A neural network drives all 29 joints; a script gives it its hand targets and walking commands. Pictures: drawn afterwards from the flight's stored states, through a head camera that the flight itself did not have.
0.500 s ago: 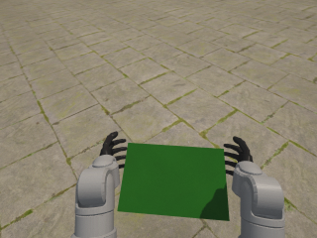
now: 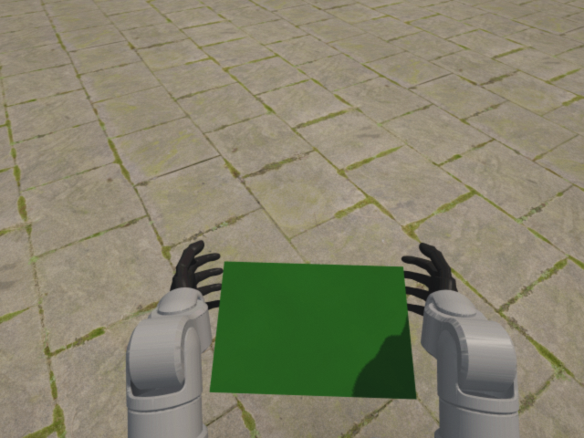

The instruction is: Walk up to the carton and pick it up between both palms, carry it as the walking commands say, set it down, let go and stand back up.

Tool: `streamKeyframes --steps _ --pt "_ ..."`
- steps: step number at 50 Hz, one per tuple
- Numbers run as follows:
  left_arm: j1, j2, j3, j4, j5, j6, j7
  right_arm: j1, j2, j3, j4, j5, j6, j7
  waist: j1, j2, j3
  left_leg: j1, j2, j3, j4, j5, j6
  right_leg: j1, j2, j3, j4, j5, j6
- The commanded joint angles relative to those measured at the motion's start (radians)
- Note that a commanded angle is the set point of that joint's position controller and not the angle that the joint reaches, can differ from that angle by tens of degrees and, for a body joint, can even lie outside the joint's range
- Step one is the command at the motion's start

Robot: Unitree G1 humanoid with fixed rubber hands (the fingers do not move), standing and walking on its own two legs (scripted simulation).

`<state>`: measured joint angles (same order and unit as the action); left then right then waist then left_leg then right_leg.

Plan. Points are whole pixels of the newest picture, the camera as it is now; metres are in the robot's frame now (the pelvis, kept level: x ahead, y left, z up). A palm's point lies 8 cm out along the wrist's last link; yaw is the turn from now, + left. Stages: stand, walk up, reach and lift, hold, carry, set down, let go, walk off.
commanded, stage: carry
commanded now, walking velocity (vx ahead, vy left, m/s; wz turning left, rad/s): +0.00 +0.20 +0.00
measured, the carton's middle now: (309, 332) +0.26 +0.02 +0.00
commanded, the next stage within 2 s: none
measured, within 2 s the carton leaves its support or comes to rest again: neither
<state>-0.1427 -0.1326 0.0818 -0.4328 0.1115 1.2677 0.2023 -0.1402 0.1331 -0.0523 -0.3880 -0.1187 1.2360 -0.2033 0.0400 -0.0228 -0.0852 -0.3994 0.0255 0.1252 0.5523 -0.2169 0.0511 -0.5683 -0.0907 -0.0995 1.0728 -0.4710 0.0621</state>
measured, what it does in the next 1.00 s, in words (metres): steps to the left: right foot, then left foot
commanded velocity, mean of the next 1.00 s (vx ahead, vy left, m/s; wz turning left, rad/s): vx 0.00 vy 0.10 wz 0.00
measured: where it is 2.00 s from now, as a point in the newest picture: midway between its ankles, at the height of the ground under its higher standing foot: outside the picture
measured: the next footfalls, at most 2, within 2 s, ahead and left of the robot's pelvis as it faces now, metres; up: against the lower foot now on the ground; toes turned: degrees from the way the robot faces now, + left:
right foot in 0.14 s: +0.02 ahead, -0.07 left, +0.00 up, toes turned -10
left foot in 0.52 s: -0.01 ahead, +0.27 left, +0.00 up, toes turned -12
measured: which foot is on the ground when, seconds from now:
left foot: down 0.00-0.16, up 0.18-0.50, down 0.52-1.00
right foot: up 0.00-0.12, down 0.14-0.52, up 0.54-0.84, down 0.86-1.00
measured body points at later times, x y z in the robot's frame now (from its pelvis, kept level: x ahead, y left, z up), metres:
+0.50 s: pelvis -0.06 +0.11 +0.00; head -0.07 +0.11 +0.45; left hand +0.21 +0.27 +0.11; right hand +0.22 -0.05 +0.11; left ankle -0.04 +0.26 -0.73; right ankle -0.02 -0.06 -0.73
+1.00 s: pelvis -0.13 +0.20 +0.00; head -0.17 +0.19 +0.45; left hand +0.15 +0.33 +0.11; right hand +0.11 +0.02 +0.10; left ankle -0.04 +0.26 -0.73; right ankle -0.14 +0.09 -0.73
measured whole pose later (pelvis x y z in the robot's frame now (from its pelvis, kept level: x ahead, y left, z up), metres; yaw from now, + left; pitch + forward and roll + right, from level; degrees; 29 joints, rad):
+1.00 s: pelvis -0.13 +0.20 +0.00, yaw -2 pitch +1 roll +0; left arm -0.16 -0.14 0.07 -0.38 0.13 1.27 0.17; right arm -0.10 0.13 -0.05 -0.44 -0.12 1.29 -0.24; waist -0.04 0.03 -0.13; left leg -0.37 0.00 0.18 0.45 -0.11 0.08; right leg -0.26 -0.04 -0.11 0.53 -0.30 0.00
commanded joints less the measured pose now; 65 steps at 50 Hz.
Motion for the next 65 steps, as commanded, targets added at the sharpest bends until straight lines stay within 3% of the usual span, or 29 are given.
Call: streamKeyframes --steps 1,3,4,5,6,7,8,9,11,12,15,20,22,23,24,25,26,27,28,29,31,35,39,41,43,45,49,53,65 --pt "-0.452 -1.011 -0.726 -0.144 -0.457 -0.052 -0.273 -0.395 0.969 0.584 -0.203 0.37 -0.047 0.244 -0.051 0.135 -0.314 0.244 0.208 -0.196 -0.158 0.151 0.152 0.022 0.023 0.0 -0.121 0.001 -0.012" --pt "-0.409 -0.989 -0.707 -0.132 -0.447 -0.046 -0.274 -0.393 0.962 0.609 -0.215 0.374 -0.039 0.237 -0.05 0.127 -0.346 0.246 0.219 -0.211 -0.131 0.219 0.172 0.101 0.02 0.004 -0.278 0.012 -0.031" --pt "-0.383 -0.976 -0.691 -0.116 -0.437 -0.042 -0.275 -0.401 0.958 0.623 -0.214 0.377 -0.032 0.234 -0.039 0.103 -0.353 0.231 0.207 -0.194 -0.095 0.244 0.163 0.166 0.018 -0.007 -0.412 0.077 -0.042" --pt "-0.36 -0.962 -0.67 -0.103 -0.429 -0.037 -0.275 -0.394 0.948 0.631 -0.203 0.378 -0.023 0.231 -0.027 0.067 -0.368 0.19 0.182 -0.155 -0.053 0.248 0.128 0.275 0.0 -0.021 -0.58 0.205 -0.05" --pt "-0.346 -0.947 -0.647 -0.092 -0.418 -0.033 -0.277 -0.386 0.941 0.641 -0.187 0.381 -0.016 0.228 -0.019 0.013 -0.379 0.043 0.151 -0.125 -0.003 0.216 0.076 0.457 -0.078 0.042 -0.656 0.329 -0.066" --pt "-0.329 -0.919 -0.621 -0.071 -0.403 -0.033 -0.278 -0.386 0.937 0.651 -0.178 0.383 -0.007 0.227 -0.021 -0.204 -0.36 -0.186 0.071 -0.08 0.138 -0.012 -0.002 0.61 -0.289 0.325 -0.698 0.518 -0.118" --pt "-0.346 -0.925 -0.616 -0.05 -0.394 -0.034 -0.278 -0.41 0.922 0.654 -0.171 0.381 0.002 0.229 -0.03 -0.347 -0.314 -0.292 0.018 -0.055 0.277 -0.258 -0.052 0.583 -0.43 0.457 -0.722 0.639 -0.217" --pt "-0.334 -0.956 -0.598 -0.042 -0.373 -0.042 -0.279 -0.494 0.954 0.702 -0.227 0.413 0.002 0.24 -0.017 -0.298 -0.271 -0.262 0.021 -0.128 0.414 -0.274 -0.05 0.497 -0.42 0.424 -0.727 0.652 -0.261" --pt "-0.365 -0.972 -0.588 -0.068 -0.368 -0.045 -0.278 -0.554 0.984 0.726 -0.235 0.451 0.001 0.253 -0.021 -0.106 -0.193 -0.236 0.03 -0.153 0.461 -0.173 -0.051 0.392 -0.332 0.298 -0.765 0.461 -0.218" --pt "-0.39 -0.976 -0.594 -0.087 -0.368 -0.048 -0.277 -0.555 1.0 0.728 -0.229 0.46 -0.001 0.259 -0.025 -0.068 -0.165 -0.228 0.03 -0.141 0.443 -0.128 -0.055 0.358 -0.293 0.23 -0.766 0.4 -0.189" --pt "-0.409 -0.962 -0.619 -0.13 -0.385 -0.051 -0.267 -0.482 1.007 0.691 -0.186 0.449 -0.005 0.256 -0.032 -0.1 -0.206 -0.173 0.006 -0.067 0.34 -0.124 -0.075 0.402 -0.25 0.142 -0.72 0.485 -0.153" --pt "-0.34 -0.915 -0.611 -0.123 -0.382 -0.04 -0.258 -0.422 0.968 0.662 -0.167 0.434 0.007 0.241 -0.023 -0.235 -0.262 -0.094 -0.023 -0.016 0.125 -0.175 -0.077 0.468 -0.241 0.131 -0.667 0.615 -0.154" --pt "-0.327 -0.911 -0.617 -0.103 -0.38 -0.033 -0.255 -0.396 0.95 0.641 -0.15 0.424 0.014 0.239 -0.037 -0.22 -0.294 0.015 -0.032 0.021 -0.068 -0.081 -0.071 0.458 -0.219 0.088 -0.589 0.651 -0.128" --pt "-0.327 -0.907 -0.622 -0.097 -0.377 -0.031 -0.254 -0.391 0.94 0.629 -0.141 0.418 0.016 0.24 -0.037 -0.165 -0.316 0.114 -0.022 0.021 -0.163 -0.036 -0.066 0.415 -0.191 0.058 -0.535 0.624 -0.094" --pt "-0.335 -0.905 -0.626 -0.091 -0.377 -0.031 -0.254 -0.401 0.935 0.618 -0.14 0.412 0.014 0.242 -0.036 -0.085 -0.339 0.232 0.047 -0.041 -0.17 0.013 -0.058 0.311 -0.168 0.031 -0.487 0.525 -0.051" --pt "-0.362 -0.904 -0.639 -0.104 -0.382 -0.03 -0.254 -0.402 0.926 0.607 -0.131 0.403 0.011 0.245 -0.036 0.114 -0.314 0.296 0.206 -0.233 -0.196 0.18 -0.012 0.145 -0.103 -0.014 -0.381 0.251 -0.001" --pt "-0.384 -0.904 -0.646 -0.11 -0.384 -0.028 -0.254 -0.386 0.917 0.6 -0.122 0.395 0.009 0.247 -0.043 0.294 -0.275 0.324 0.341 -0.376 -0.201 0.405 0.054 -0.017 -0.029 -0.074 -0.23 -0.042 0.044" --pt "-0.403 -0.926 -0.674 -0.101 -0.394 -0.026 -0.254 -0.378 0.92 0.584 -0.109 0.39 0.006 0.255 -0.05 0.308 -0.281 0.273 0.347 -0.339 -0.174 0.417 0.127 0.007 -0.01 -0.028 -0.082 -0.152 0.027" --pt "-0.461 -0.955 -0.713 -0.118 -0.415 -0.027 -0.262 -0.375 0.949 0.571 -0.103 0.386 0.001 0.258 -0.052 0.242 -0.263 0.21 0.293 -0.275 -0.177 0.36 0.132 0.026 -0.003 0.002 -0.004 -0.112 0.013" --pt "-0.503 -0.99 -0.734 -0.144 -0.438 -0.035 -0.272 -0.394 0.975 0.569 -0.126 0.385 -0.013 0.259 -0.05 0.206 -0.245 0.182 0.258 -0.235 -0.186 0.29 0.108 0.01 -0.001 0.02 0.035 -0.067 0.006" --pt "-0.541 -1.054 -0.764 -0.179 -0.472 -0.047 -0.278 -0.425 0.997 0.564 -0.179 0.384 -0.034 0.261 -0.046 0.199 -0.245 0.209 0.218 -0.161 -0.187 0.207 0.081 -0.022 -0.001 0.03 0.041 0.004 0.002" --pt "-0.489 -1.042 -0.769 -0.165 -0.469 -0.049 -0.276 -0.4 0.973 0.574 -0.206 0.374 -0.046 0.253 -0.051 0.145 -0.306 0.255 0.234 -0.211 -0.196 0.141 0.103 0.047 0.01 0.041 -0.107 0.019 0.011" --pt "-0.409 -0.987 -0.724 -0.122 -0.435 -0.033 -0.269 -0.389 0.938 0.605 -0.203 0.377 -0.027 0.244 -0.055 0.129 -0.335 0.277 0.263 -0.267 -0.215 0.195 0.107 0.174 0.02 0.04 -0.393 0.028 -0.016" --pt "-0.379 -0.967 -0.69 -0.096 -0.419 -0.025 -0.268 -0.387 0.928 0.623 -0.186 0.385 -0.013 0.24 -0.042 0.094 -0.348 0.241 0.235 -0.225 -0.186 0.205 0.061 0.324 0.007 0.011 -0.642 0.183 -0.027" --pt "-0.353 -0.949 -0.651 -0.054 -0.393 -0.022 -0.268 -0.395 0.922 0.647 -0.17 0.398 0.001 0.239 -0.044 0.019 -0.377 0.162 0.185 -0.19 -0.173 0.166 -0.002 0.491 -0.07 0.082 -0.662 0.267 -0.047" --pt "-0.381 -0.963 -0.63 -0.039 -0.373 -0.031 -0.269 -0.478 0.939 0.686 -0.212 0.428 0.008 0.247 -0.046 -0.089 -0.29 0.155 0.137 -0.14 -0.176 0.125 -0.044 0.378 -0.107 0.111 -0.641 0.249 -0.072" --pt "-0.401 -0.971 -0.609 -0.034 -0.352 -0.02 -0.256 -0.545 0.947 0.687 -0.21 0.463 0.027 0.259 -0.046 0.005 -0.183 0.099 0.149 -0.179 -0.247 -0.077 -0.027 0.278 -0.06 0.081 -0.649 0.104 -0.069" --pt "-0.406 -0.938 -0.614 -0.028 -0.349 -0.005 -0.242 -0.474 0.919 0.635 -0.12 0.442 0.044 0.261 -0.043 0.08 -0.202 0.073 0.164 -0.206 -0.314 -0.206 -0.036 0.296 -0.018 0.068 -0.604 0.116 -0.084" --pt "-0.461 -0.999 -0.668 -0.056 -0.424 -0.011 -0.259 -0.468 0.938 0.608 -0.145 0.407 0.022 0.241 -0.044 0.034 -0.23 0.125 0.129 -0.164 -0.254 -0.193 -0.036 0.225 -0.024 0.107 -0.654 0.015 -0.095"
